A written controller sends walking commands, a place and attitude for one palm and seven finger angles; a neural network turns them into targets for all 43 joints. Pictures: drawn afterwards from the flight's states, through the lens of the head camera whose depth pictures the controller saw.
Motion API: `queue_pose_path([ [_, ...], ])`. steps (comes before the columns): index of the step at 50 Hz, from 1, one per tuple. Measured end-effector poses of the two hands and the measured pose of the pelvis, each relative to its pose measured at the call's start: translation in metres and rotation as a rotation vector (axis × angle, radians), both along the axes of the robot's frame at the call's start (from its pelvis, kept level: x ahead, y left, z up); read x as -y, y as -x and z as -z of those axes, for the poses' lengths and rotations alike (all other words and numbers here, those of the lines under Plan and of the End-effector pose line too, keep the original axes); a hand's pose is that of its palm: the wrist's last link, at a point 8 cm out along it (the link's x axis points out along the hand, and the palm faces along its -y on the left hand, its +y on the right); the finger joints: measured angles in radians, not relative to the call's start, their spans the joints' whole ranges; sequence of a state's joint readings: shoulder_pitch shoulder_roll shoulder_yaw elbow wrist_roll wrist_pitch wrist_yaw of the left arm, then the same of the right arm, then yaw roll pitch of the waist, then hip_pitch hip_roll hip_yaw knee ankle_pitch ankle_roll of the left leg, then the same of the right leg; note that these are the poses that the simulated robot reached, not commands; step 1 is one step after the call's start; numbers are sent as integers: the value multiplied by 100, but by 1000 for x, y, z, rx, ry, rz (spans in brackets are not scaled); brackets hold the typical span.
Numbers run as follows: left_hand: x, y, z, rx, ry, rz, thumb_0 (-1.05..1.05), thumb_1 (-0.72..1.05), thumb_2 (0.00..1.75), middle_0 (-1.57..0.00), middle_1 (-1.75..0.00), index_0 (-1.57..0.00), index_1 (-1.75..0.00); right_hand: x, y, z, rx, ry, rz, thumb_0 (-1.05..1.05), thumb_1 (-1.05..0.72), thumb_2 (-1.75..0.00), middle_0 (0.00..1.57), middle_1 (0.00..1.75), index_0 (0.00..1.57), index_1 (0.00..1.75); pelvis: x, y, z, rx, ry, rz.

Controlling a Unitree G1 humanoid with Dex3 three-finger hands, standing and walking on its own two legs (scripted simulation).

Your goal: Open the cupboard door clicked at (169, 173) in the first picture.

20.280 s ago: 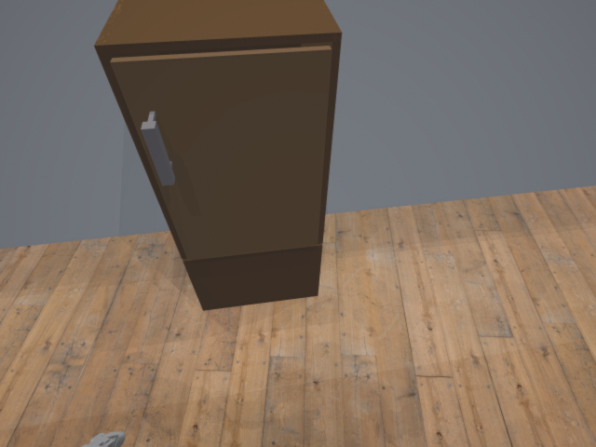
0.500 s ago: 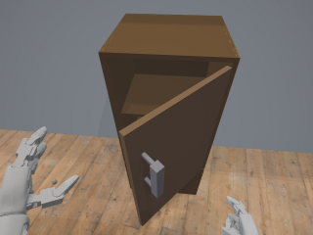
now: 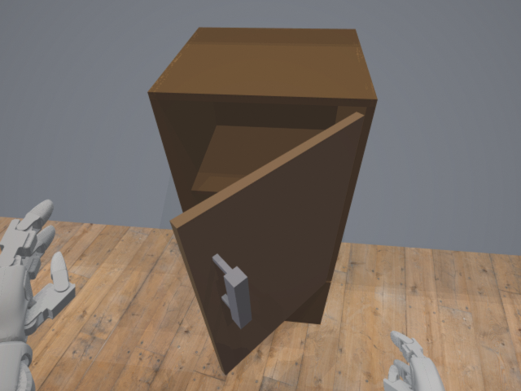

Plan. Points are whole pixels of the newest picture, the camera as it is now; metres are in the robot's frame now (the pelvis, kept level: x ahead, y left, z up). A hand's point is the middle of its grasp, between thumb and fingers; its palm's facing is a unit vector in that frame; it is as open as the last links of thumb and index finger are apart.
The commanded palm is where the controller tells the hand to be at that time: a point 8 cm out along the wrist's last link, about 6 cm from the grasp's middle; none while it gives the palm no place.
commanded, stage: draw the hand back to the body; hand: left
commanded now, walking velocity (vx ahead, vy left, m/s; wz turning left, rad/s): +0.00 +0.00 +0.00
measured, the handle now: (230, 290) +0.27 +0.09 +0.01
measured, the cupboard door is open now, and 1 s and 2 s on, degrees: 48 48 48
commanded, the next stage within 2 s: step back with the hand held close in 0.10 s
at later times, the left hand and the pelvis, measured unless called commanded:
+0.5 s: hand (76, 287) +0.19 +0.25 +0.14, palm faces +0.33 -0.80 -0.49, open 7.4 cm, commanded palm +0.13 +0.30 +0.17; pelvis -0.02 +0.00 +0.00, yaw -1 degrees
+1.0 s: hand out of the picture +0.07 +0.31 +0.15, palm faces +0.47 -0.73 -0.50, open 7.4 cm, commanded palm +0.00 +0.34 +0.17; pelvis -0.11 +0.03 -0.02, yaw +6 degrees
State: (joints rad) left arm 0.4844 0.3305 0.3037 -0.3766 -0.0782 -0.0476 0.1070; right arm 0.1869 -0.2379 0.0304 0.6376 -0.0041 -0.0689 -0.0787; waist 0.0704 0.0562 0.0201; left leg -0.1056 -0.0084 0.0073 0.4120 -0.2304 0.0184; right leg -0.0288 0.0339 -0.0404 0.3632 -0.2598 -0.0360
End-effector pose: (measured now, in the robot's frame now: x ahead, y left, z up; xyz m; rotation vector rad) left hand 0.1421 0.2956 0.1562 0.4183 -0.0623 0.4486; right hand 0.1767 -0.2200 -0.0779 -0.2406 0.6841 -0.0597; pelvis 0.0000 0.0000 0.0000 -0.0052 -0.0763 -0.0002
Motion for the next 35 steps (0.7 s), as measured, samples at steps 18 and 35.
queue_pose_path([
  [18, 7, -7, -14, 22, -98, 21, 1, 89, 90, -21, -30, -21, -30, 16, 3, 3, -34, -2, 29, 1, -90, -90, 21, 30, 20, 30, 12, 6, 1, -42, 12, -8],
  [35, -19, 25, -20, 25, -179, 122, 1, 88, 90, -22, -30, -22, -30, 6, 58, -7, -56, 42, 143, 1, -90, -90, 20, 30, 20, 30, -19, 50, 4, -70, 15, 17],
])
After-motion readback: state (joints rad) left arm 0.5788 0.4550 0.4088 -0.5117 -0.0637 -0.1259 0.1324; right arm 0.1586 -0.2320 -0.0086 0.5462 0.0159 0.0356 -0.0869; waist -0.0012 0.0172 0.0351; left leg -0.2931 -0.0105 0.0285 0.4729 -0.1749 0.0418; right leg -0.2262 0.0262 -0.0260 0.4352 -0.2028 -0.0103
